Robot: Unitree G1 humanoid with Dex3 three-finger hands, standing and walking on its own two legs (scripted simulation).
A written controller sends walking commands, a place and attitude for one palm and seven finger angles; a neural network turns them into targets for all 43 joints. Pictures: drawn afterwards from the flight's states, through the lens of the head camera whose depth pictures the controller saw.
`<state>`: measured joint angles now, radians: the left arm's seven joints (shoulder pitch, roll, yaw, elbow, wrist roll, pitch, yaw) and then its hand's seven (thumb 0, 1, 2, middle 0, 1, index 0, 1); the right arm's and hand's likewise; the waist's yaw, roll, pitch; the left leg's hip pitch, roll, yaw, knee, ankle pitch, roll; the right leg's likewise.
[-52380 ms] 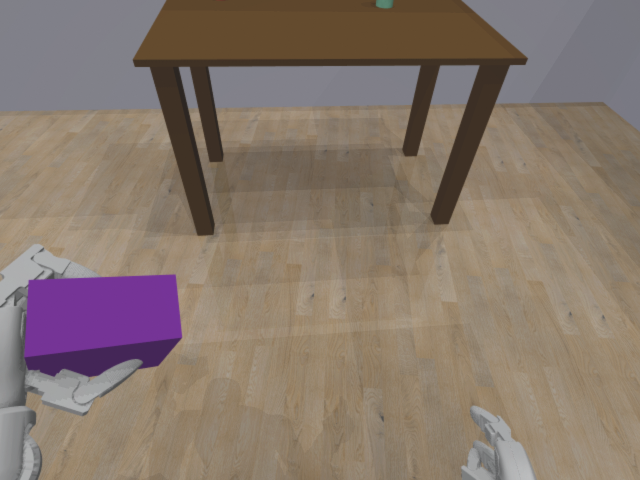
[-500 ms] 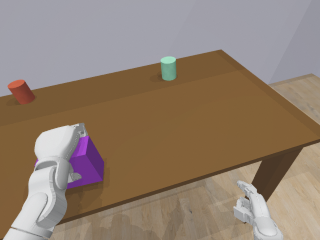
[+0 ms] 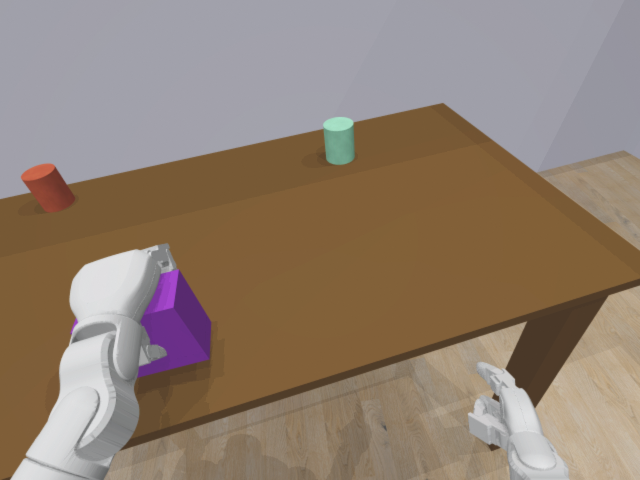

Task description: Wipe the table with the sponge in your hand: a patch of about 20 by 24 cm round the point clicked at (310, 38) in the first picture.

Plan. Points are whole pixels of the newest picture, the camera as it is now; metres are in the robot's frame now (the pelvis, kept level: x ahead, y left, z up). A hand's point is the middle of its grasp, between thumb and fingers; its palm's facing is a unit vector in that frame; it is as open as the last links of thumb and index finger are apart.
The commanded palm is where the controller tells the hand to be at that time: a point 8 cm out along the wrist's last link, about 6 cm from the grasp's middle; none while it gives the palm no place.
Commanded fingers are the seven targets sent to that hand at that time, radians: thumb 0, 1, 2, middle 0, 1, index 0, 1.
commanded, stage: move the sponge above the wiping area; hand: left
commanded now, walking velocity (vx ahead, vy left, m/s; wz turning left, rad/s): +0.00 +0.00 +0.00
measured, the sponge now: (155, 334) +0.25 +0.26 +0.07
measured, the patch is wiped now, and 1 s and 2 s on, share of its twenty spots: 0.00 0.00 0.00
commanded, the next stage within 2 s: lower the sponge onto the table in 0.48 s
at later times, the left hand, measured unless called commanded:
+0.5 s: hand (142, 306) +0.25 +0.26 +0.13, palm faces +0.09 -0.08 -0.99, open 10.4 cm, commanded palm +0.20 +0.25 +0.20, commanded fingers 0.00 0.10 1.30 -1.20 -1.60 -1.20 -1.60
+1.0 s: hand (140, 308) +0.25 +0.26 +0.13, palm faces +0.11 -0.09 -0.99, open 10.4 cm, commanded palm +0.20 +0.26 +0.19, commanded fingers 0.00 0.10 1.30 -1.20 -1.60 -1.20 -1.60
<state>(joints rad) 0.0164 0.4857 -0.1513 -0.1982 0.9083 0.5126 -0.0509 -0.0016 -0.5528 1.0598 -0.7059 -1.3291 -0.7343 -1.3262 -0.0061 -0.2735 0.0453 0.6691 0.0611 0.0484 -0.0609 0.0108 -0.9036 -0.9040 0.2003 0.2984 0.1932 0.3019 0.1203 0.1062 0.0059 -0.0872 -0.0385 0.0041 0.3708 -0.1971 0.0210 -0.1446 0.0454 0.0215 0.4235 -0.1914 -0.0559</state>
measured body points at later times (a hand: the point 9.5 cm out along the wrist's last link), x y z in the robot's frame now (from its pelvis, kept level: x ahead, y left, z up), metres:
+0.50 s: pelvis +0.00 -0.01 +0.00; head -0.03 -0.06 +0.45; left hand +0.24 +0.26 +0.18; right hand +0.26 -0.20 -0.07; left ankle +0.01 +0.11 -0.74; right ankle +0.03 -0.08 -0.74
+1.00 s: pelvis +0.00 +0.00 +0.00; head -0.03 -0.05 +0.45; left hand +0.23 +0.26 +0.18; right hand +0.26 -0.20 -0.07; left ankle +0.01 +0.11 -0.74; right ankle +0.03 -0.08 -0.74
